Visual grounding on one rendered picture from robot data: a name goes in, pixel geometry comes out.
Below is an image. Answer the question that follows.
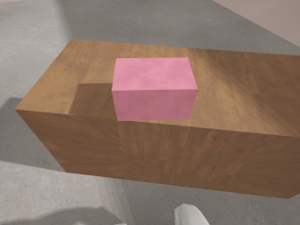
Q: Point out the right robot thigh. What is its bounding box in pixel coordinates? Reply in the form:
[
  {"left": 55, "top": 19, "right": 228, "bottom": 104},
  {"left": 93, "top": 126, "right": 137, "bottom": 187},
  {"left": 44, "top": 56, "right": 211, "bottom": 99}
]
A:
[{"left": 174, "top": 204, "right": 209, "bottom": 225}]

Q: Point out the pedestal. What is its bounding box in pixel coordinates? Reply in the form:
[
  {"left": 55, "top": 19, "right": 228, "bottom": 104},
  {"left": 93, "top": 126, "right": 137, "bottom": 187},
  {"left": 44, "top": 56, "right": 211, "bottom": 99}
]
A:
[{"left": 14, "top": 39, "right": 300, "bottom": 200}]

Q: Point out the carton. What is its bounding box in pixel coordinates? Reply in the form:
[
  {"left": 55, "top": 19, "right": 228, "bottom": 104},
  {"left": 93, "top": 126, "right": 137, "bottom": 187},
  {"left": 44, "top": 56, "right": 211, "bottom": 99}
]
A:
[{"left": 112, "top": 57, "right": 198, "bottom": 121}]

